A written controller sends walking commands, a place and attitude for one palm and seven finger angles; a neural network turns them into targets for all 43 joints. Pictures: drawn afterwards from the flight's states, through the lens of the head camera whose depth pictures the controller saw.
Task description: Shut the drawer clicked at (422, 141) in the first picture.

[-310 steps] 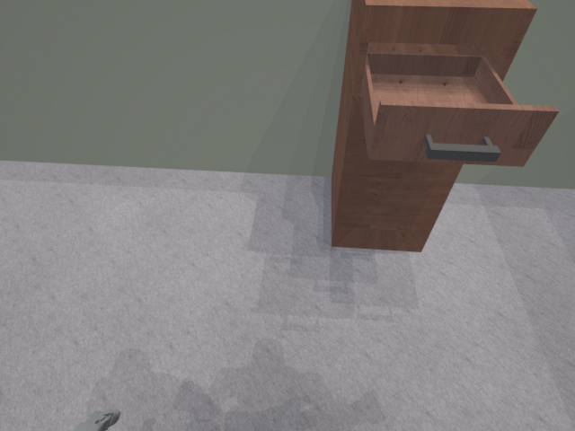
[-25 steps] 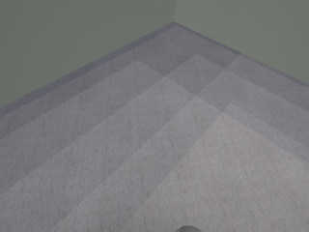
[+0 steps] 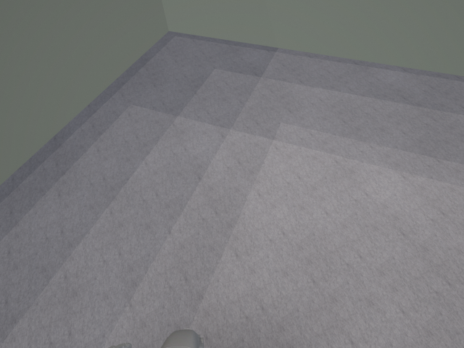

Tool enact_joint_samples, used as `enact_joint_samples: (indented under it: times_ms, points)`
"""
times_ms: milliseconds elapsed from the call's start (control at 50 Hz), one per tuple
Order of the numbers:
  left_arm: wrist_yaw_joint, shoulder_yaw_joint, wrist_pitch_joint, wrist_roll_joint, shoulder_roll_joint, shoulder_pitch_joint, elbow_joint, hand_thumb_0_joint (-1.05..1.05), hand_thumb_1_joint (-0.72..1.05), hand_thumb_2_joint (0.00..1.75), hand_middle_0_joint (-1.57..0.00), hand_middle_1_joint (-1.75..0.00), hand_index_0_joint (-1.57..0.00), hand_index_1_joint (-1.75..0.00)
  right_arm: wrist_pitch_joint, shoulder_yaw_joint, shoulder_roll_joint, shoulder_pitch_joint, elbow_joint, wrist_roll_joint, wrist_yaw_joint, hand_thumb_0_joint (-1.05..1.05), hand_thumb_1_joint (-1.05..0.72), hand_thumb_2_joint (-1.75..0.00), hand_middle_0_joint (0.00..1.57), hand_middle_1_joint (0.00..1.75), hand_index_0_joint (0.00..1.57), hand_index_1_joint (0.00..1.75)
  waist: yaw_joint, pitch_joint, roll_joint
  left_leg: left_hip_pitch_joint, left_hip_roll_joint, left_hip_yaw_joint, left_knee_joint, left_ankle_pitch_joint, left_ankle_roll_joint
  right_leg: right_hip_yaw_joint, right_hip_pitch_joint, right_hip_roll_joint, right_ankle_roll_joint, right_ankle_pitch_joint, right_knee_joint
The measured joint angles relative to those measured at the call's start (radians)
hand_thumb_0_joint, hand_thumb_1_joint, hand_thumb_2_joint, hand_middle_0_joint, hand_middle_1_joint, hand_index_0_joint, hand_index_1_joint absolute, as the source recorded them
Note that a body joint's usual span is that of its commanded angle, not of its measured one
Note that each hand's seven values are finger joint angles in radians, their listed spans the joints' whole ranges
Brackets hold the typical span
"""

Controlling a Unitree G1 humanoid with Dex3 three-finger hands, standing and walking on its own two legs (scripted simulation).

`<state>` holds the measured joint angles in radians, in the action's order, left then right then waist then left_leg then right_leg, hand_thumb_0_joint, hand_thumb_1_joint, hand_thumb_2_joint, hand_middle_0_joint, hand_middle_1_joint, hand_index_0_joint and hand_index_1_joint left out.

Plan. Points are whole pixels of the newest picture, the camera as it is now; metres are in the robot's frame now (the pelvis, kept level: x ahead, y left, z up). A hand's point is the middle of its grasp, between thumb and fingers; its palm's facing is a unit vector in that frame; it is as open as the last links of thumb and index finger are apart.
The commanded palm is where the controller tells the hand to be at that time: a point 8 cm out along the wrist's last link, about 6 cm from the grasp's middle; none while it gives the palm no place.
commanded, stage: walk to a spot facing it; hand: left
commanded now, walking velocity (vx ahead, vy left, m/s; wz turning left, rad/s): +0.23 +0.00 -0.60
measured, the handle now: out of the picture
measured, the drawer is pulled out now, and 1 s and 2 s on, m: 0.29 0.29 0.29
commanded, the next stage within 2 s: turn to face it in 0.76 s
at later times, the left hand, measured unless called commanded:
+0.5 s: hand (114, 335) +0.16 +0.27 -0.18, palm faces -0.21 -0.96 -0.20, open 7.3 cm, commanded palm none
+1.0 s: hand (212, 247) +0.35 +0.08 -0.15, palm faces -0.55 -0.79 -0.27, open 7.3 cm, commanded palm none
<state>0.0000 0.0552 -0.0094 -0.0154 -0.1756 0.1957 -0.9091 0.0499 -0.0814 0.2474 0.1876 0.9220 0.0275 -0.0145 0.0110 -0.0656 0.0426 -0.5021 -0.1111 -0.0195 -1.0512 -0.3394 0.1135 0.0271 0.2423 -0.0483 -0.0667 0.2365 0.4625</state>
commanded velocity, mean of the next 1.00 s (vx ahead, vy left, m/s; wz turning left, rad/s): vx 0.05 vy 0.00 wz -0.59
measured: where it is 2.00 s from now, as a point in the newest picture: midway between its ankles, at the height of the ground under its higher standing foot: outside the picture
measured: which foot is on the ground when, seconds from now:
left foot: up 0.00-0.26, down 0.28-0.80, up 0.82-1.00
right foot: down 0.00-0.28, up 0.30-0.80, down 0.82-1.00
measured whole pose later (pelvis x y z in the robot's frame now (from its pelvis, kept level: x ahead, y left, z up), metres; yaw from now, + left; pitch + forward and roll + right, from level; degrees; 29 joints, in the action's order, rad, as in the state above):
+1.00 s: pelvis +0.13 -0.01 -0.01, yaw -34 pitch +0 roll +1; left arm -0.02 0.05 -0.01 -0.01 -0.18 0.11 -0.90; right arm 0.05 -0.07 0.21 0.24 0.95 0.02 -0.02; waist 0.05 -0.09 0.03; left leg -0.50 -0.14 -0.05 -1.18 -0.40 0.09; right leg -0.05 0.28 -0.03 -0.08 0.27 0.54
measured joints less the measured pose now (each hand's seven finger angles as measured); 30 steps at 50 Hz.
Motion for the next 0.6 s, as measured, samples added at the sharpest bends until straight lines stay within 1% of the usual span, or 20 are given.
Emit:
enact_joint_samples:
  times_ms: [100, 200, 240, 260, 280, 300, 320, 340, 380, 420, 460, 500, 540, 600]
  points:
    - [0.005, 0.001, 0.009, -0.005, 0.003, 0.046, -0.016, 0.00, 0.91, 0.90, -0.20, -0.30, -0.21, -0.30, -0.007, 0.004, -0.003, -0.019, -0.007, 0.002, 0.009, 0.01, -0.91, -0.90, 0.20, 0.30, 0.20, 0.30, -0.027, 0.021, -0.009, 0.032, 0.024, 0.000, 0.101, -0.017, -0.006, 0.039, -0.023, -0.024, 0.005, -0.005, -0.024]
    - [0.006, 0.009, 0.008, -0.010, -0.013, 0.104, -0.039, 0.00, 0.91, 0.90, -0.20, -0.30, -0.21, -0.30, -0.024, 0.010, -0.018, -0.041, -0.028, -0.006, 0.013, 0.01, -0.91, -0.90, 0.20, 0.30, 0.20, 0.30, -0.064, 0.034, -0.042, 0.099, 0.070, -0.004, 0.273, -0.060, -0.030, 0.094, -0.040, -0.028, 0.027, 0.013, -0.018]
    - [0.007, 0.014, 0.002, -0.009, -0.024, 0.127, -0.050, 0.00, 0.91, 0.90, -0.20, -0.30, -0.21, -0.30, -0.038, 0.015, -0.027, -0.048, -0.042, -0.010, 0.012, 0.01, -0.91, -0.90, 0.20, 0.30, 0.20, 0.30, -0.073, 0.037, -0.059, 0.150, 0.089, -0.010, 0.386, -0.033, -0.041, 0.122, -0.036, -0.029, 0.043, 0.033, 0.008]
    - [0.007, 0.017, -0.003, -0.008, -0.030, 0.139, -0.055, 0.00, 0.91, 0.90, -0.20, -0.30, -0.21, -0.30, -0.049, 0.020, -0.029, -0.047, -0.052, -0.012, 0.009, 0.01, -0.91, -0.90, 0.20, 0.30, 0.20, 0.30, -0.074, 0.040, -0.065, 0.187, 0.093, -0.016, 0.460, -0.005, -0.046, 0.135, -0.027, -0.033, 0.052, 0.051, 0.035]
    - [0.008, 0.021, -0.009, -0.005, -0.036, 0.150, -0.058, 0.00, 0.91, 0.90, -0.20, -0.30, -0.21, -0.30, -0.063, 0.026, -0.031, -0.045, -0.061, -0.011, 0.006, 0.01, -0.90, -0.90, 0.20, 0.30, 0.20, 0.30, -0.071, 0.045, -0.069, 0.209, 0.093, -0.023, 0.511, 0.039, -0.067, 0.143, -0.008, -0.038, 0.053, 0.086, 0.083]
    - [0.008, 0.025, -0.018, -0.003, -0.043, 0.151, -0.067, 0.00, 0.91, 0.90, -0.20, -0.30, -0.21, -0.30, -0.073, 0.031, -0.038, -0.045, -0.065, -0.008, 0.003, 0.01, -0.90, -0.90, 0.20, 0.30, 0.20, 0.30, -0.069, 0.042, -0.080, 0.208, 0.096, -0.040, 0.497, 0.063, -0.098, 0.138, 0.025, -0.036, 0.060, 0.158, 0.173]
    - [0.010, 0.029, -0.027, -0.004, -0.048, 0.150, -0.076, 0.00, 0.91, 0.90, -0.20, -0.30, -0.21, -0.30, -0.075, 0.038, -0.043, -0.041, -0.069, -0.007, 0.002, 0.01, -0.90, -0.90, 0.20, 0.30, 0.20, 0.30, -0.068, 0.039, -0.085, 0.214, 0.092, -0.059, 0.482, 0.058, -0.123, 0.112, 0.065, -0.030, 0.068, 0.208, 0.279]
    - [0.014, 0.033, -0.034, -0.008, -0.053, 0.149, -0.081, 0.00, 0.91, 0.90, -0.20, -0.30, -0.20, -0.30, -0.074, 0.043, -0.049, -0.033, -0.070, -0.005, 0.002, 0.01, -0.90, -0.90, 0.20, 0.30, 0.20, 0.30, -0.067, 0.038, -0.087, 0.230, 0.084, -0.076, 0.484, 0.047, -0.140, 0.080, 0.105, -0.021, 0.077, 0.223, 0.378]
    - [0.024, 0.042, -0.040, -0.016, -0.065, 0.142, -0.085, 0.00, 0.91, 0.90, -0.20, -0.30, -0.20, -0.30, -0.072, 0.052, -0.062, -0.009, -0.064, -0.003, -0.004, 0.01, -0.90, -0.90, 0.20, 0.30, 0.20, 0.30, -0.060, 0.037, -0.088, 0.272, 0.071, -0.104, 0.522, 0.040, -0.152, 0.025, 0.175, 0.005, 0.094, 0.192, 0.534]
    - [0.030, 0.049, -0.042, -0.019, -0.076, 0.127, -0.079, 0.00, 0.91, 0.90, -0.20, -0.30, -0.20, -0.30, -0.071, 0.058, -0.073, 0.018, -0.051, -0.005, -0.010, 0.01, -0.90, -0.90, 0.20, 0.30, 0.20, 0.30, -0.054, 0.031, -0.088, 0.311, 0.063, -0.128, 0.572, 0.051, -0.152, -0.006, 0.232, 0.032, 0.112, 0.131, 0.632]
    - [0.029, 0.053, -0.042, -0.018, -0.082, 0.108, -0.069, 0.00, 0.91, 0.90, -0.19, -0.30, -0.20, -0.30, -0.074, 0.061, -0.081, 0.045, -0.033, -0.008, -0.017, 0.01, -0.90, -0.90, 0.20, 0.30, 0.20, 0.30, -0.047, 0.022, -0.084, 0.340, 0.055, -0.149, 0.607, 0.057, -0.151, -0.016, 0.273, 0.052, 0.127, 0.094, 0.689]
    - [0.024, 0.054, -0.043, -0.017, -0.085, 0.087, -0.059, 0.00, 0.91, 0.90, -0.19, -0.30, -0.20, -0.30, -0.078, 0.062, -0.088, 0.075, -0.013, -0.010, -0.021, 0.01, -0.90, -0.90, 0.20, 0.30, 0.20, 0.30, -0.039, 0.014, -0.077, 0.360, 0.047, -0.168, 0.623, 0.052, -0.152, -0.020, 0.299, 0.064, 0.138, 0.077, 0.715]
    - [0.022, 0.055, -0.047, -0.016, -0.084, 0.064, -0.051, 0.00, 0.91, 0.90, -0.19, -0.30, -0.20, -0.30, -0.077, 0.061, -0.094, 0.104, 0.008, -0.011, -0.023, 0.01, -0.90, -0.90, 0.20, 0.30, 0.20, 0.30, -0.030, 0.008, -0.072, 0.375, 0.041, -0.188, 0.627, 0.041, -0.151, -0.025, 0.313, 0.075, 0.146, 0.065, 0.715]
    - [0.020, 0.052, -0.054, -0.016, -0.078, 0.028, -0.043, 0.00, 0.91, 0.90, -0.19, -0.30, -0.20, -0.30, -0.073, 0.057, -0.101, 0.143, 0.038, -0.010, -0.024, 0.01, -0.90, -0.90, 0.20, 0.30, 0.20, 0.30, -0.016, 0.000, -0.069, 0.394, 0.034, -0.225, 0.623, 0.017, -0.147, -0.044, 0.314, 0.089, 0.154, 0.054, 0.676]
